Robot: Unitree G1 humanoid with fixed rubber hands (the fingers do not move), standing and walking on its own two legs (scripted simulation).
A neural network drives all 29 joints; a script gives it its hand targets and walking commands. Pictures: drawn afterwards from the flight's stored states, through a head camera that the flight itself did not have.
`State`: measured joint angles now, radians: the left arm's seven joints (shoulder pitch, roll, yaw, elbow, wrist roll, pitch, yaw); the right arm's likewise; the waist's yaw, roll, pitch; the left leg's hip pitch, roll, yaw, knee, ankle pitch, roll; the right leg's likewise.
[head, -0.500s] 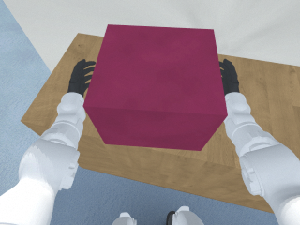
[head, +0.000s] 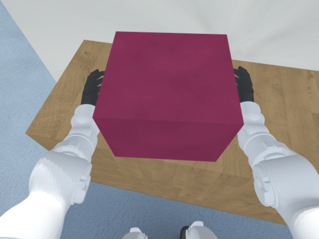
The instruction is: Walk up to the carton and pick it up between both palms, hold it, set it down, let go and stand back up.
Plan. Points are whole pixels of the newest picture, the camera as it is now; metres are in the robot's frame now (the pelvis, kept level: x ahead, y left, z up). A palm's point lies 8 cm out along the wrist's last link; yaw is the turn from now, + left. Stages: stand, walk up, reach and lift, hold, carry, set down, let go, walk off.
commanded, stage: reach and lift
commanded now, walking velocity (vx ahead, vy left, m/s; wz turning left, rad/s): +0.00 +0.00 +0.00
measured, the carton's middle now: (167, 99) +0.48 -0.01 +0.03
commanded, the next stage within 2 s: none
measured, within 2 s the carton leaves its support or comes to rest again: neither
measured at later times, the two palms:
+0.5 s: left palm (92, 101) +0.46 +0.19 +0.06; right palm (243, 99) +0.45 -0.20 +0.06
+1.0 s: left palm (91, 103) +0.45 +0.19 +0.05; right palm (242, 100) +0.45 -0.19 +0.06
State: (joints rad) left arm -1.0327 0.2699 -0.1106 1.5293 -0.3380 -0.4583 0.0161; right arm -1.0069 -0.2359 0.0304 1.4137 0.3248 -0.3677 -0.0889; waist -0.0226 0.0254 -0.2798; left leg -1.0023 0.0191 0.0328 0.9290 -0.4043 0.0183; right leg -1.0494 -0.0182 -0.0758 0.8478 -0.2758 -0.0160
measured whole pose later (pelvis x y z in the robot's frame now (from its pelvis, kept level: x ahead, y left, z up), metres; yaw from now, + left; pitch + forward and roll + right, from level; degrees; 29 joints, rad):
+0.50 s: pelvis +0.00 +0.00 +0.01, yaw +1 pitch +26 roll -1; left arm -1.01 0.25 0.02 1.52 -0.19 -0.51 -0.02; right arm -0.97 -0.21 -0.17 1.37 0.12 -0.39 -0.08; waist -0.03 0.03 -0.24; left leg -0.94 0.01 0.02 0.87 -0.38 0.02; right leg -0.98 -0.02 -0.09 0.79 -0.26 -0.01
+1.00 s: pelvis +0.03 +0.01 +0.04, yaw +2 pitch +23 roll -2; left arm -0.90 0.19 0.20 1.53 -0.03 -0.69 -0.01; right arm -0.86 -0.18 -0.43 1.39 -0.17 -0.60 -0.03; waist -0.04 0.06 -0.15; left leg -0.72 0.00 -0.01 0.63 -0.31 0.02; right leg -0.73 -0.02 -0.12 0.52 -0.18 -0.01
